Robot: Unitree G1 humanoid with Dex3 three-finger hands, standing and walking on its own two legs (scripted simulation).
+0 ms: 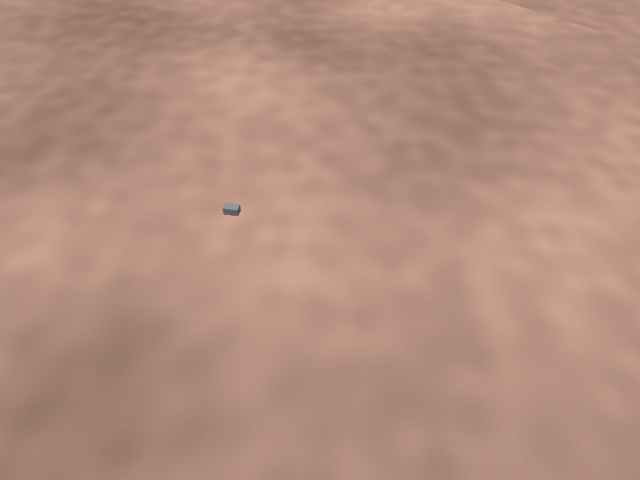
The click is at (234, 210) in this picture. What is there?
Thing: small box
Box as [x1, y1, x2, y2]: [222, 203, 240, 215]
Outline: 224,204 222,208 224,213 238,215 240,210 239,204
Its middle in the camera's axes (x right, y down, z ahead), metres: -0.37 -0.13 +1.73
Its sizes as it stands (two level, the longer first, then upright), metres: 0.069 0.037 0.034
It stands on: the floor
